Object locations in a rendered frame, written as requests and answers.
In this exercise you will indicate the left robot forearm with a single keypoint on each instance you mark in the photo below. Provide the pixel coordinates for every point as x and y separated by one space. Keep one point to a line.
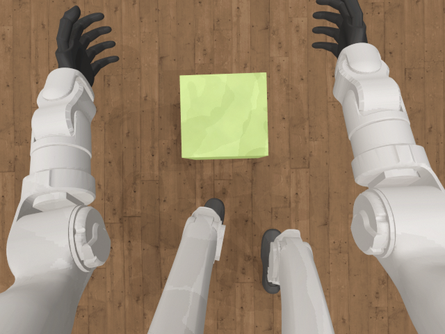
61 149

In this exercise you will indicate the robot right hand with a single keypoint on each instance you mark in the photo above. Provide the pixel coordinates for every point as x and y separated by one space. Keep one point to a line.
352 28

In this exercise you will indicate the robot right upper arm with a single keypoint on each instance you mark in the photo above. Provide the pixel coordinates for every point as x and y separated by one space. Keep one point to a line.
404 228

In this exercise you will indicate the robot left upper arm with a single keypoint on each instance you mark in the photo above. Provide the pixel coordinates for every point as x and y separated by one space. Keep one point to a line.
52 255

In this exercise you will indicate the left robot shin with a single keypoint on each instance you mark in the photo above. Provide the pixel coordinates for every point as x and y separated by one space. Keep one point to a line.
202 210

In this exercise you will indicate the carton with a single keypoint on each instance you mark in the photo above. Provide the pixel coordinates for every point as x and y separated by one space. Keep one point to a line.
224 116

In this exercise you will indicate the right robot forearm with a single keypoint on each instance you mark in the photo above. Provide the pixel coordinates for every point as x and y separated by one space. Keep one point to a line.
384 149

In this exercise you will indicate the robot left hand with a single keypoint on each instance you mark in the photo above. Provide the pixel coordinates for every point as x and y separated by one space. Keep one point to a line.
72 49

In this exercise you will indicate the right robot thigh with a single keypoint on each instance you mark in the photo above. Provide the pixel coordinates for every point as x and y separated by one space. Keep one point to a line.
304 308

